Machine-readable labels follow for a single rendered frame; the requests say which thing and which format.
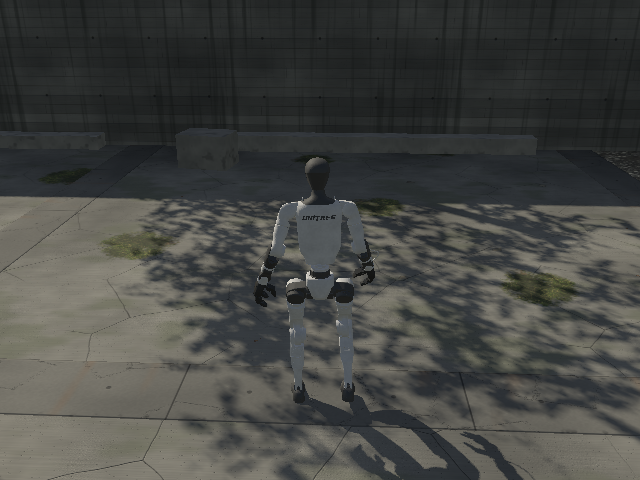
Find robot left forearm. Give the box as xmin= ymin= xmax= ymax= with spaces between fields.
xmin=257 ymin=242 xmax=279 ymax=285

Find robot right thigh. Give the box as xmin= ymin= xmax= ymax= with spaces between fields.
xmin=334 ymin=278 xmax=354 ymax=337

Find right robot hand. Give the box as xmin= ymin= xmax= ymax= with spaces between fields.
xmin=352 ymin=267 xmax=375 ymax=286

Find left robot upper arm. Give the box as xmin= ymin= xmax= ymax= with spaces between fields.
xmin=269 ymin=202 xmax=298 ymax=258

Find left robot hand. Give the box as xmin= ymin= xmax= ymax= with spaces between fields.
xmin=253 ymin=281 xmax=276 ymax=307

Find right robot upper arm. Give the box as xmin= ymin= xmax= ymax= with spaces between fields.
xmin=339 ymin=200 xmax=367 ymax=254

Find robot right forearm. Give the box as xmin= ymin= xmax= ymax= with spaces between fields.
xmin=357 ymin=238 xmax=374 ymax=271

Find right robot shin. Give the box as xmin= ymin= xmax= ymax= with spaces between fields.
xmin=339 ymin=319 xmax=354 ymax=389

